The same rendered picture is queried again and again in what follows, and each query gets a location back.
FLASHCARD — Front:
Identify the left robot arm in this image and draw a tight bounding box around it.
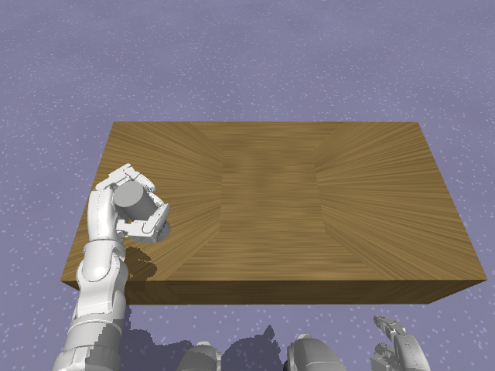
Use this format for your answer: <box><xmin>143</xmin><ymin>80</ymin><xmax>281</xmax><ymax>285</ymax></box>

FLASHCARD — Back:
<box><xmin>52</xmin><ymin>239</ymin><xmax>128</xmax><ymax>371</ymax></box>

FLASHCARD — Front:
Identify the can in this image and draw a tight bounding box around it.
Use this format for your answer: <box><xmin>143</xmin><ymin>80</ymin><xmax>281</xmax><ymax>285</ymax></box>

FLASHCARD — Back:
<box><xmin>113</xmin><ymin>181</ymin><xmax>171</xmax><ymax>242</ymax></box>

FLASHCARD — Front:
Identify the right robot hand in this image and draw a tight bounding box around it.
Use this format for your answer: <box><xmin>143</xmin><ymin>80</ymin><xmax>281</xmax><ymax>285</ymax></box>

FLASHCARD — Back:
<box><xmin>370</xmin><ymin>315</ymin><xmax>431</xmax><ymax>371</ymax></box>

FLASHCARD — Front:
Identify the left robot hand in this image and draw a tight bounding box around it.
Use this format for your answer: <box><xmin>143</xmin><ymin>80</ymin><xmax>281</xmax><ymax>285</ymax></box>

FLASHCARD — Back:
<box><xmin>87</xmin><ymin>163</ymin><xmax>170</xmax><ymax>245</ymax></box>

